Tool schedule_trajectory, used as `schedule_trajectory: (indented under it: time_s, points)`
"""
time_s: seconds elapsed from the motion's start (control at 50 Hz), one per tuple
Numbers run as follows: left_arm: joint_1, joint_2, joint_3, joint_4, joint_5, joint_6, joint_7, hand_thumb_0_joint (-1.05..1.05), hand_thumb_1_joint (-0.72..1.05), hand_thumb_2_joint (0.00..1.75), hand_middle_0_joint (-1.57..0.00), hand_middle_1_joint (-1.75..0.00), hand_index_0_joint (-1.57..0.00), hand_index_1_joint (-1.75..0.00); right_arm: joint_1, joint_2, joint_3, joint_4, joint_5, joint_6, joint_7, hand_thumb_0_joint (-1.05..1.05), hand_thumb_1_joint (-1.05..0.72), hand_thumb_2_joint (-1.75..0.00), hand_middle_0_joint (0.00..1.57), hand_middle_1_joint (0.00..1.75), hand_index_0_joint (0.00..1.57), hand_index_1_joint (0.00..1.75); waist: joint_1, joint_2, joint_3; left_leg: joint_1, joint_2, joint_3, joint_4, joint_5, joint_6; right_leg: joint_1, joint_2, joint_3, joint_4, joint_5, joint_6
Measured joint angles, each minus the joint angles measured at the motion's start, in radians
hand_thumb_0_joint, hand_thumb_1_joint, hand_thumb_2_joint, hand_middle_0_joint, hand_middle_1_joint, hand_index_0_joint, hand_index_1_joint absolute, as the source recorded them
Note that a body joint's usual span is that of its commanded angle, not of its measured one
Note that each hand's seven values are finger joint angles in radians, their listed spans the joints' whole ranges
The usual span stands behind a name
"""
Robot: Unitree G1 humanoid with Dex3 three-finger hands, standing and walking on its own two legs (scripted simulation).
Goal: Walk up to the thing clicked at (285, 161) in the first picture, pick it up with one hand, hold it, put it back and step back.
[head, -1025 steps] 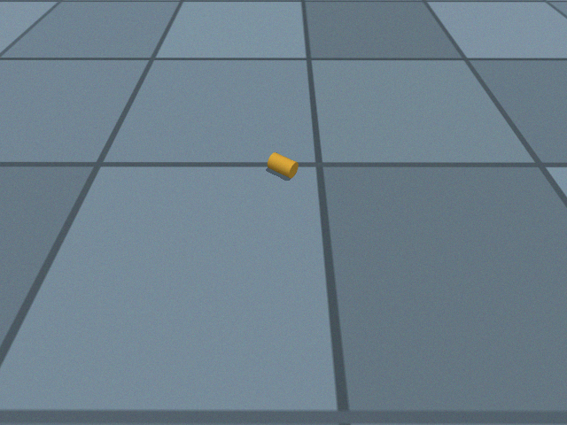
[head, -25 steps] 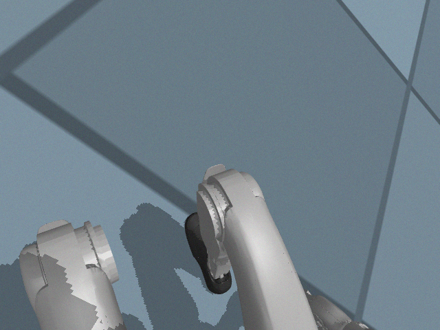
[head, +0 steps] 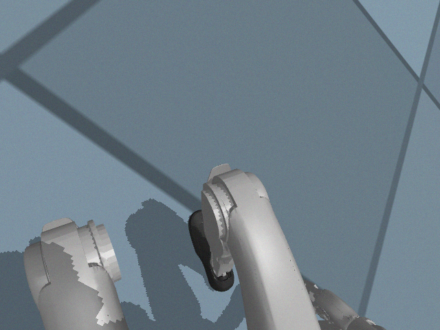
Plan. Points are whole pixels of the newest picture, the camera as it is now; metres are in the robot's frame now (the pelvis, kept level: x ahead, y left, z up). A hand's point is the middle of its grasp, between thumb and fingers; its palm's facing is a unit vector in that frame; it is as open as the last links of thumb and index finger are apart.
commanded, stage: close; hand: left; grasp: from above
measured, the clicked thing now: out of the picture +0.46 +0.33 -0.26
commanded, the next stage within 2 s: settle in 0.22 s
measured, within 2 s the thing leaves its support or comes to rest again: leaves its support in 0.66 s
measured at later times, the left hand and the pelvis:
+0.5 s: hand out of the picture +0.45 +0.33 -0.22, palm faces -0.42 -0.16 -0.89, open 11.0 cm; pelvis +0.00 +0.00 +0.00, yaw +0 degrees
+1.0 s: hand out of the picture +0.44 +0.35 -0.12, palm faces -0.43 -0.09 -0.90, open 10.6 cm; pelvis +0.00 +0.00 +0.03, yaw +4 degrees
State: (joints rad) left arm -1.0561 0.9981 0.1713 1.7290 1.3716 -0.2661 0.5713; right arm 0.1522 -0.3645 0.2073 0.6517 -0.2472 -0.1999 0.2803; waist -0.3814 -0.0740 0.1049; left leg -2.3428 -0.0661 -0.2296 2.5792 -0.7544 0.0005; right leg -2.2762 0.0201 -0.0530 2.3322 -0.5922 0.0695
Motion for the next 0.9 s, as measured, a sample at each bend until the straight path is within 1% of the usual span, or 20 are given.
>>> schedule_trajectory:
  time_s: [0.06,0.14,0.26,0.42,0.52,0.56,0.66,0.76,0.8,0.84,0.9]
  points:
    - [0.001,-0.004,-0.004,-0.010,-0.005,-0.001,-0.004,-0.01,-0.11,0.59,-0.56,-0.51,-0.56,-0.56,-0.004,0.002,-0.002,-0.004,0.000,0.006,0.000,0.00,-0.90,-0.90,0.20,0.30,0.20,0.30,0.003,0.000,0.002,0.001,0.000,0.002,-0.004,0.002,0.000,0.001,-0.001,0.001,-0.002,0.001,-0.001]
    - [-0.001,-0.003,-0.001,-0.018,-0.002,-0.004,-0.014,-0.01,-0.09,0.55,-0.58,-0.47,-0.59,-0.52,-0.006,0.005,0.003,-0.008,0.002,0.013,-0.001,0.00,-0.90,-0.90,0.20,0.30,0.20,0.30,0.005,-0.001,0.004,0.000,-0.002,0.001,-0.006,0.005,-0.001,0.001,-0.003,0.000,-0.004,0.002,0.000]
    - [-0.004,0.003,-0.007,-0.013,-0.001,-0.012,-0.013,-0.01,-0.07,0.50,-0.61,-0.42,-0.62,-0.47,-0.003,0.013,0.010,-0.008,-0.001,0.025,-0.004,0.00,-0.90,-0.90,0.20,0.30,0.20,0.30,0.004,-0.003,0.002,0.001,-0.003,-0.001,-0.008,0.006,-0.006,0.000,-0.004,-0.002,-0.004,0.003,-0.005]
    - [-0.003,0.006,-0.010,-0.017,-0.006,-0.015,-0.011,-0.01,-0.08,0.46,-0.66,-0.37,-0.66,-0.42,0.001,0.019,0.018,-0.005,0.000,0.032,-0.009,0.00,-0.90,-0.90,0.20,0.30,0.20,0.30,0.003,0.000,0.007,-0.001,-0.002,0.000,-0.007,0.007,-0.002,0.000,-0.003,-0.001,-0.005,0.005,0.004]
    - [0.012,-0.005,0.002,-0.043,-0.007,-0.005,-0.024,-0.01,-0.10,0.44,-0.70,-0.33,-0.71,-0.39,0.017,0.021,0.006,-0.007,0.005,0.036,-0.011,0.00,-0.91,-0.91,0.20,0.30,0.20,0.30,0.009,0.006,-0.002,-0.007,0.000,0.001,-0.008,0.008,-0.001,-0.005,-0.003,-0.002,-0.007,0.005,-0.009]
    - [0.022,-0.013,0.006,-0.057,-0.005,-0.001,-0.033,-0.01,-0.10,0.43,-0.72,-0.32,-0.73,-0.37,0.023,0.021,0.002,-0.004,0.006,0.038,-0.010,0.00,-0.91,-0.91,0.20,0.30,0.20,0.30,0.011,0.007,-0.009,-0.007,0.000,0.003,-0.011,0.006,0.001,-0.006,-0.005,0.000,-0.008,0.003,-0.009]
    - [0.057,-0.038,0.025,-0.128,-0.003,0.006,-0.057,-0.01,-0.11,0.41,-0.76,-0.28,-0.77,-0.34,0.038,0.019,-0.023,0.006,0.016,0.039,-0.009,0.00,-0.91,-0.91,0.20,0.30,0.20,0.30,0.026,0.016,-0.026,-0.006,-0.003,0.007,-0.017,0.003,0.002,-0.002,-0.010,0.001,-0.012,-0.003,-0.010]
    - [0.099,-0.092,0.014,-0.243,-0.021,0.014,-0.086,-0.01,-0.11,0.38,-0.80,-0.23,-0.80,-0.30,0.053,0.023,-0.070,0.021,0.042,0.051,-0.005,0.00,-0.91,-0.91,0.20,0.30,0.20,0.30,0.057,0.037,-0.074,-0.009,-0.008,0.015,-0.035,0.001,0.000,-0.004,-0.021,0.005,-0.020,-0.014,-0.022]
    - [0.114,-0.119,0.005,-0.284,-0.032,0.024,-0.100,-0.01,-0.12,0.38,-0.81,-0.22,-0.82,-0.28,0.057,0.026,-0.093,0.028,0.055,0.059,-0.004,0.01,-0.91,-0.91,0.20,0.30,0.20,0.30,0.070,0.049,-0.103,-0.007,-0.010,0.022,-0.048,-0.001,0.000,-0.004,-0.027,0.010,-0.026,-0.019,-0.024]
    - [0.116,-0.145,-0.014,-0.303,-0.042,0.036,-0.117,-0.01,-0.12,0.37,-0.83,-0.19,-0.83,-0.26,0.055,0.028,-0.111,0.032,0.067,0.070,-0.002,0.01,-0.91,-0.91,0.20,0.30,0.20,0.30,0.082,0.063,-0.132,-0.003,-0.012,0.031,-0.064,-0.001,0.000,-0.002,-0.034,0.016,-0.033,-0.025,-0.026]
    - [0.114,-0.169,-0.035,-0.311,-0.053,0.056,-0.159,-0.01,-0.12,0.35,-0.85,-0.16,-0.85,-0.23,0.042,0.028,-0.129,0.029,0.082,0.087,-0.005,0.01,-0.91,-0.91,0.20,0.30,0.20,0.30,0.093,0.083,-0.160,0.009,-0.012,0.048,-0.092,0.003,0.003,0.006,-0.040,0.028,-0.049,-0.028,-0.024]
